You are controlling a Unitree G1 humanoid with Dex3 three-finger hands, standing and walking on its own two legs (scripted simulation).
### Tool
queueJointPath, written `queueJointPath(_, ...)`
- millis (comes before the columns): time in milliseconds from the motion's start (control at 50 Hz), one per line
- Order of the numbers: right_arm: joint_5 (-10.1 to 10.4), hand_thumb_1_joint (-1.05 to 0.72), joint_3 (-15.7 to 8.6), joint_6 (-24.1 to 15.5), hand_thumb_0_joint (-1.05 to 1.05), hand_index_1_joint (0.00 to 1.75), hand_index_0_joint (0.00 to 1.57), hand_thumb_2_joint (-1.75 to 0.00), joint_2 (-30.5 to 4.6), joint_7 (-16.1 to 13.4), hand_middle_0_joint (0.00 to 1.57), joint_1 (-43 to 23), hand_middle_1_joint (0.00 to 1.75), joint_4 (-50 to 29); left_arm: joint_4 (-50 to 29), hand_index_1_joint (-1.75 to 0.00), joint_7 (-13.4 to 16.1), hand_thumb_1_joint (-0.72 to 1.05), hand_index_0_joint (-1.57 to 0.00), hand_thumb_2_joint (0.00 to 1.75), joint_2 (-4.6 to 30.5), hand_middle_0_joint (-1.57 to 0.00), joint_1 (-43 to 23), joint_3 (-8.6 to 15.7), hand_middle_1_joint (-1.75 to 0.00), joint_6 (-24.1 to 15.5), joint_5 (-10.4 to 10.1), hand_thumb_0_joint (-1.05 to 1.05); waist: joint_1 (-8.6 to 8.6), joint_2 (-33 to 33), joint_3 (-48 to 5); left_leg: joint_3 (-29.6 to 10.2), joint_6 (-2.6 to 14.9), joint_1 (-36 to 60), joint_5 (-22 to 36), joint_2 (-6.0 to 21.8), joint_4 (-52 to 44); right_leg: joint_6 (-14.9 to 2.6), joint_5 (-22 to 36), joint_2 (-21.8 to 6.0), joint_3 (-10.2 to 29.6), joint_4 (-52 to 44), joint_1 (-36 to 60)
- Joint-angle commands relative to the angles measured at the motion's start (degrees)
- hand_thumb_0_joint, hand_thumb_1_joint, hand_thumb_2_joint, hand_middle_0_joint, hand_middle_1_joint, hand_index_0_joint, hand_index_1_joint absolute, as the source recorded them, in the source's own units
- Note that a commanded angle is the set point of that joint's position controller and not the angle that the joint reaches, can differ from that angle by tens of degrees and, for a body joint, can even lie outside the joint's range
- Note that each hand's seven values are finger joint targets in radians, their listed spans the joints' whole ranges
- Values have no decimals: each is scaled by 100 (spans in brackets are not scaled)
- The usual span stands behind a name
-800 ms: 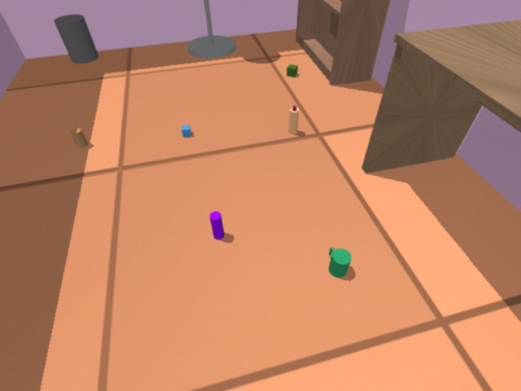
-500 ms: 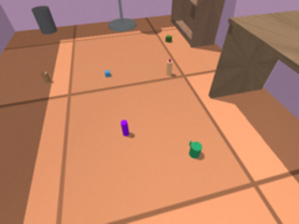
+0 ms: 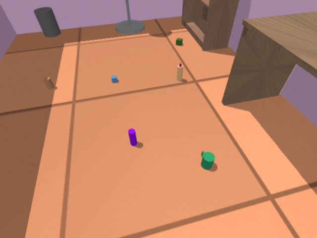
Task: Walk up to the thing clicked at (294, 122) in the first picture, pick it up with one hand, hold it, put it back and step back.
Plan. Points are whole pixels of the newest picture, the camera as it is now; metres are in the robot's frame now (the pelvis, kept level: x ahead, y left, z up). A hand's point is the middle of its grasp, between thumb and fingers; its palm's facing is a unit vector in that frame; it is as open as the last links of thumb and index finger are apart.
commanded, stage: stand
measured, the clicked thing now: (179, 71) +1.83 -0.20 -0.68
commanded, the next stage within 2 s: walk up in 0.32 s
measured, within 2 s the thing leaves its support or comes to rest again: neither
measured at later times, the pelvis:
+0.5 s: pelvis -0.01 -0.03 -0.01, yaw +9 degrees
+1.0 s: pelvis -0.02 -0.02 -0.03, yaw +27 degrees
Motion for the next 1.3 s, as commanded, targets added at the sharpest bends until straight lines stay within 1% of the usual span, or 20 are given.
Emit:
queueJointPath(0, 36, -90, -213, -110, 0, 30, 20, -90, -1189, -66, 20, -200, 30, -327, -343, -30, 73, 90, -20, 90, 1223, -20, -177, 225, -30, -115, -21, 0, -2, -70, -428, -563, 119, 94, 956, 728, -264, -199, 891, -672, 488, -240, 118)
queueJointPath(280, 40, -90, -209, -103, 0, 30, 20, -90, -1199, -76, 20, -190, 30, -323, -313, -30, 61, 90, -20, 90, 1214, -20, -131, 234, -30, -101, -19, 0, 17, -14, -363, -570, 108, 96, 850, 721, -289, -209, 778, -657, 504, -295, 89)
queueJointPath(380, -21, -90, -777, 11, 0, 30, 20, -90, -1910, -83, 20, 329, 30, -1361, -1198, -30, -1, 90, -20, 90, 1247, -20, 44, 590, -30, 132, 13, 0, 57, 972, -507, -2667, 1010, -566, 2065, 1416, 53, -141, -1352, 222, 108, 1682, -470)
queueJointPath(440, -19, -90, -731, 43, 0, 30, 20, -90, -1453, -124, 20, -51, 30, -1656, -1229, -30, 38, 90, -20, 90, 1346, -20, 606, 664, -30, 75, 51, 0, 403, 436, -909, -1645, 570, -702, 1924, 631, 1318, -394, -84, -332, 539, 595, 36)
queueJointPath(480, 3, -90, -608, 83, 0, 30, 20, -90, -985, -165, 20, 88, 30, -1878, -1490, -30, 52, 90, -20, 90, 1910, -20, 141, 805, -30, 58, 160, 0, 348, -1298, -681, -185, 100, -2541, -1760, -501, 2978, -1231, 1708, -2283, 1921, -198, 843)
queueJointPath(500, -149, -90, -709, 155, 0, 30, 20, -90, -1326, -211, 20, 177, 30, -2131, -1896, -30, 2, 90, -20, 90, 2061, -20, -204, 854, -30, 74, 191, 0, 220, -1208, -617, -249, -40, -2521, -2223, -6, 4009, -1808, 2622, -2995, 2250, 19, 374)
queueJointPath(580, -127, -90, -746, 262, 0, 30, 20, -90, -1358, 40, 20, 730, 30, -2220, -2136, -30, 11, 90, -20, 90, 1538, -20, -356, 762, -30, 69, 161, 0, -41, -783, -370, -329, -82, -2485, -1156, 199, 4472, -1121, 2573, -1537, 402, 467, 375)
queueJointPath(660, -75, -90, -717, 187, 0, 30, 20, -90, -1267, 116, 20, 547, 30, -2319, -2143, -30, -39, 90, -20, 90, 1636, -20, 483, 863, -30, 64, 202, 0, 401, -1061, -304, -24, -54, -2560, -1446, 241, 3337, -1294, 1735, -1613, 293, 579, 781)
queueJointPath(780, -51, -90, -777, -24, 0, 30, 20, -90, -1276, -7, 20, 1383, 30, -2107, -2446, -30, -179, 90, -20, 90, 1770, -20, 100, 887, -30, 223, 104, 0, -88, -862, -325, 702, 85, -510, -318, -164, 1357, -970, 1097, -1510, -411, 1644, -688)
queueJointPath(800, -85, -90, -854, -98, 0, 30, 20, -90, -1460, -54, 20, 1617, 30, -2042, -2482, -30, -181, 90, -20, 90, 1552, -20, 225, 819, -30, 240, 77, 0, -198, -360, -468, 339, 245, 253, -239, -179, 924, -685, 628, -1249, -645, 2602, -1225)
queueJointPath(820, -172, -90, -986, -153, 0, 30, 20, -90, -2016, -120, 20, 1668, 30, -2144, -2546, -30, -192, 90, -20, 90, 1154, -20, 371, 702, -30, 261, 15, 0, -262, 1196, -492, -1649, 741, 707, -34, 900, 213, -267, -723, -521, -944, 4070, -2296)
queueJointPath(840, -144, -90, -1025, -185, 0, 30, 20, -90, -2515, -156, 20, 1418, 30, -2443, -2651, -30, -158, 90, -20, 90, 1099, -20, 507, 688, -30, 311, 29, 0, -69, 1483, -578, -3664, 1568, 169, 847, 2241, 79, -65, -2623, -70, -288, 4510, -2688)
queueJointPath(860, -13, -90, -1052, -195, 0, 30, 20, -90, -2537, -198, 20, 1162, 30, -2470, -2558, -30, -102, 90, -20, 90, 1541, -20, 281, 772, -30, 310, 22, 0, -114, 1174, -412, -3931, 1946, -410, 455, 2380, -96, -104, -2686, -378, 433, 4856, -2322)
queueJointPath(940, -24, -90, -781, -179, 0, 30, 20, -90, -1877, -261, 20, 765, 30, -2624, -2169, -30, -133, 90, -20, 90, 1485, -20, 788, 790, -30, 259, -24, 0, 141, 1049, -315, -1690, 1204, -918, 1060, 1142, 753, -133, -1890, -381, 130, 3923, -1807)
queueJointPath(1100, -58, -90, -754, 95, 0, 30, 20, -90, -1720, -144, 20, 504, 30, -2911, -1996, -30, 40, 90, -20, 90, 1245, -20, 1389, 821, -30, 24, 3, 0, 343, 975, -616, -1744, 945, -1668, 1446, 652, 1828, -259, -858, 221, -357, 1503, -365)
queueJointPath(1140, 38, -90, -584, 140, 0, 30, 20, -90, -1114, -157, 20, 409, 30, -3127, -2099, -30, 96, 90, -20, 90, 2172, -20, 1531, 1017, -30, -117, 213, 0, 542, -1078, -341, -958, 225, -3134, -692, -688, 3787, -923, -890, -1668, 2378, 39, 165)
queueJointPath(1160, -22, -90, -670, 170, 0, 30, 20, -90, -1307, -253, 20, 590, 30, -3029, -2273, -30, 77, 90, -20, 90, 2521, -20, 835, 1068, -30, -111, 203, 0, 266, -1516, -307, -788, 105, -3112, -2734, -453, 4874, -1916, -442, -2960, 3667, -380, -503)
queueJointPath(1180, -37, -90, -757, 177, 0, 30, 20, -90, -1616, -258, 20, 739, 30, -2848, -2377, -30, 70, 90, -20, 90, 2378, -20, 498, 1040, -30, -120, 134, 0, 119, -1078, -2, -1082, 45, -3039, -2608, -270, 5442, -2112, -352, -3024, 3658, -426, -862)
queueJointPath(1220, 9, -90, -838, 168, 0, 30, 20, -90, -1704, -104, 20, 841, 30, -2596, -2297, -30, 103, 90, -20, 90, 1913, -20, 366, 886, -30, -171, 114, 0, 18, -374, 361, -868, 0, -2799, -1669, -64, 5197, -1482, -427, -1905, 1595, 169, -1014)
queueJointPath(1280, -36, -90, -771, 119, 0, 30, 20, -90, -1480, 69, 20, 848, 30, -2469, -2200, -30, 73, 90, -20, 90, 1937, -20, 763, 896, -30, -195, 202, 0, 231, -1170, 241, -326, -59, -2601, -1533, -59, 4041, -1216, -131, -1417, 706, 427, -586)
